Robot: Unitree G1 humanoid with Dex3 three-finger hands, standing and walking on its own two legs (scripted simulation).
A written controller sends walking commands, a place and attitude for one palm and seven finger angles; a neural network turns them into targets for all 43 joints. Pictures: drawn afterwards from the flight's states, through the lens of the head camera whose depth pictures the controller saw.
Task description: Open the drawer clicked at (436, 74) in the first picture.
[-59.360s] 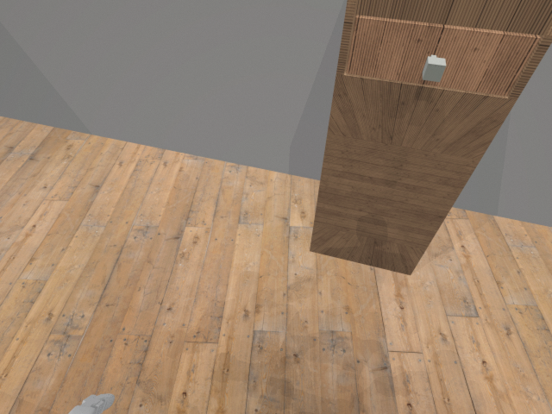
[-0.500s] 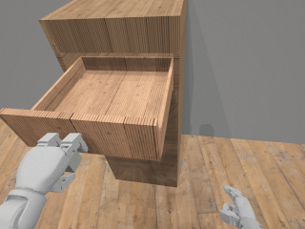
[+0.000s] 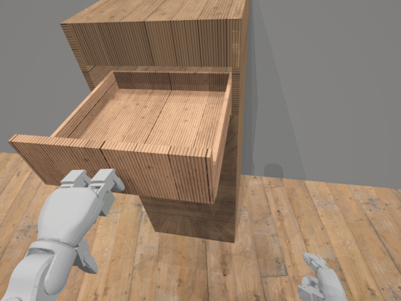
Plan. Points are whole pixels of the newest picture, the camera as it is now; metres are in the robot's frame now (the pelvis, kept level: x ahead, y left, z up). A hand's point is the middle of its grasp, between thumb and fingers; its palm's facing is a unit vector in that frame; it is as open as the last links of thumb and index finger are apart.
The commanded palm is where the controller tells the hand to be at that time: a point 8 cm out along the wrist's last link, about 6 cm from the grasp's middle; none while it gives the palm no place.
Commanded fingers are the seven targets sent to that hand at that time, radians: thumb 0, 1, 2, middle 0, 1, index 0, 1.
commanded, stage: lift the hand off the handle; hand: left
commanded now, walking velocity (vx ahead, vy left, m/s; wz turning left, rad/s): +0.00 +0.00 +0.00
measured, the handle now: (103, 191) +0.25 +0.23 +0.13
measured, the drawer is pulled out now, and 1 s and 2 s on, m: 0.30 0.30 0.30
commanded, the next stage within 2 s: draw the hand back to the body in 1.38 s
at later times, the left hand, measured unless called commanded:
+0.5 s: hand (93, 197) +0.23 +0.22 +0.15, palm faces +0.11 -0.09 -0.99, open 13.5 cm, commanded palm +0.20 +0.22 +0.23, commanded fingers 0.00 -0.50 0.30 -0.30 -1.20 -0.30 -1.20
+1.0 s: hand (75, 149) +0.25 +0.22 +0.24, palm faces +0.26 -0.04 -0.97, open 13.7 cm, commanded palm +0.19 +0.23 +0.30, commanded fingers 0.00 -0.50 0.30 -0.30 -1.20 -0.30 -1.20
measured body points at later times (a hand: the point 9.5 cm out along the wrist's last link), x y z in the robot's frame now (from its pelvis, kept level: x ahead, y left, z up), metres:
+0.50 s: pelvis -0.01 +0.01 +0.01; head -0.03 -0.04 +0.45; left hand +0.21 +0.22 +0.20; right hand +0.24 -0.18 -0.08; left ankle +0.05 +0.12 -0.73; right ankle -0.02 -0.11 -0.73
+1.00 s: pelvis -0.01 +0.00 +0.01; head -0.04 -0.06 +0.45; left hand +0.23 +0.22 +0.29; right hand +0.24 -0.18 -0.08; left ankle +0.05 +0.12 -0.73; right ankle -0.02 -0.11 -0.73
